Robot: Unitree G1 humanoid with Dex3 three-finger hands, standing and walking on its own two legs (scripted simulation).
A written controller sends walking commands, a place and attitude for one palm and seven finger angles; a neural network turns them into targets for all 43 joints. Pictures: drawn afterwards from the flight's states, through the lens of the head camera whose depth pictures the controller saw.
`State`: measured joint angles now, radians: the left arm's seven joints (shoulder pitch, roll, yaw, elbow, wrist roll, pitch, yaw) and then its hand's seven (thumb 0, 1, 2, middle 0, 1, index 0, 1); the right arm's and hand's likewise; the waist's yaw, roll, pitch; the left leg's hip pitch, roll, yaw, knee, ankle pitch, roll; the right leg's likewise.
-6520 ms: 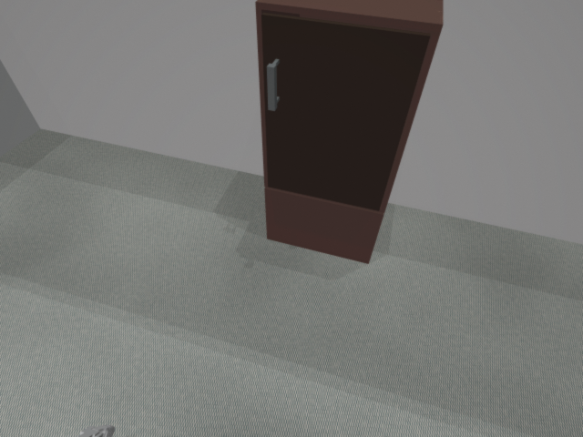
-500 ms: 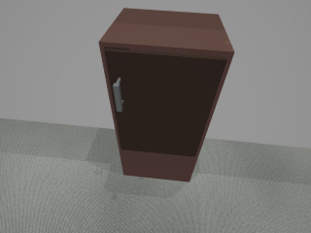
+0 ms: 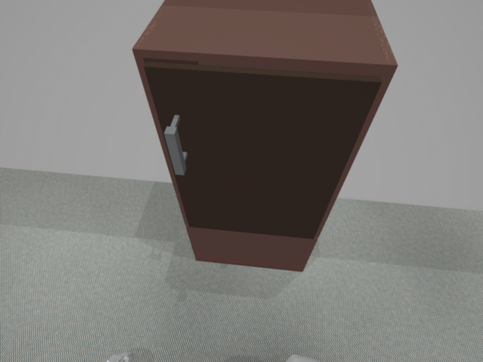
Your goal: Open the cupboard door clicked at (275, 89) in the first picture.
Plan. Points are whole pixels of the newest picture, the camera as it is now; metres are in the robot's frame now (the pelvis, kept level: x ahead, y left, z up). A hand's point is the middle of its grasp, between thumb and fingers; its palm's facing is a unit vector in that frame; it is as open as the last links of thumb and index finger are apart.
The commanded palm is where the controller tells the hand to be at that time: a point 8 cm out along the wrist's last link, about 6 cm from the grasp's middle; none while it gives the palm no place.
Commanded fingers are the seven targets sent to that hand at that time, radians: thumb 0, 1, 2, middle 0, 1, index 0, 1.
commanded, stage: come to a stop and stand still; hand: left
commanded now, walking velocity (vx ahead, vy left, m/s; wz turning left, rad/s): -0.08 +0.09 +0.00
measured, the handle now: (178, 145) +0.54 +0.15 +0.01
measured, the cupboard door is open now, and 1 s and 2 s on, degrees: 0 0 0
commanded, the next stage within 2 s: look again from close up in 0.74 s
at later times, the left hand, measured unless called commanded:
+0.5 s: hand out of the picture -0.02 +0.21 -0.16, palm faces +0.01 -0.98 -0.21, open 7.3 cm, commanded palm none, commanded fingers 0.00 0.90 0.90 -0.20 -0.30 -0.20 -0.30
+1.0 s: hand out of the picture -0.06 +0.20 -0.17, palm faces -0.01 -0.98 -0.17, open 7.3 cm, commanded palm none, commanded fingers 0.00 0.90 0.90 -0.20 -0.30 -0.20 -0.30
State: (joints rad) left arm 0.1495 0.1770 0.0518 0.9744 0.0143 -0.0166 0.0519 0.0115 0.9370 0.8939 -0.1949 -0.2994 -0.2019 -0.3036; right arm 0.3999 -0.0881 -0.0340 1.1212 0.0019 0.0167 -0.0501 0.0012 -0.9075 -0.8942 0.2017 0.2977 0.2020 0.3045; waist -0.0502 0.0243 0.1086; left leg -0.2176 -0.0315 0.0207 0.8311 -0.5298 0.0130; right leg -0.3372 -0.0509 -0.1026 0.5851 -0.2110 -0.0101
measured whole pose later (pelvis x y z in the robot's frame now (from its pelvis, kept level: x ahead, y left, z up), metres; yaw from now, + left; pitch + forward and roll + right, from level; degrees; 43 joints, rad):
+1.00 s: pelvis -0.04 +0.05 +0.01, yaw -1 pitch -1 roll -1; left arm 0.35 0.12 -0.01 1.11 0.02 -0.01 0.04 0.00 0.91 0.89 -0.20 -0.30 -0.20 -0.30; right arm 0.37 -0.13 0.00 1.07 -0.02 0.00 -0.01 0.00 -0.91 -0.89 0.20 0.30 0.20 0.30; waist -0.03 0.02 0.02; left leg -0.28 -0.02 0.09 0.55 -0.26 0.07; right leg -0.26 -0.05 -0.03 0.54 -0.25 0.02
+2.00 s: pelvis +0.00 +0.04 +0.01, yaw -2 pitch -1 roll +0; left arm 0.28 0.16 -0.01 1.08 0.01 -0.01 0.04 0.00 0.91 0.89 -0.20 -0.30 -0.20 -0.30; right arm 0.28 -0.19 0.01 1.04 -0.02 -0.02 -0.02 0.01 -0.93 -0.89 0.20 0.30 0.20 0.30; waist 0.00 0.03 0.01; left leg -0.19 -0.02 0.10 0.50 -0.29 0.05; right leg -0.20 -0.05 -0.02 0.53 -0.30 0.03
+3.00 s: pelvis +0.01 +0.01 +0.02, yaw -1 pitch -1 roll +1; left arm 0.28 0.15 0.00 1.12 0.01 -0.01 0.03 0.00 0.92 0.89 -0.20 -0.30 -0.20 -0.30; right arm 0.27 -0.14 0.01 1.13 -0.01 -0.02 -0.03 0.00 -0.92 -0.89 0.20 0.30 0.20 0.30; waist 0.01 -0.01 0.04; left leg -0.15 0.02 0.08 0.43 -0.26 0.00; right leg -0.16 -0.01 -0.04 0.46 -0.29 -0.01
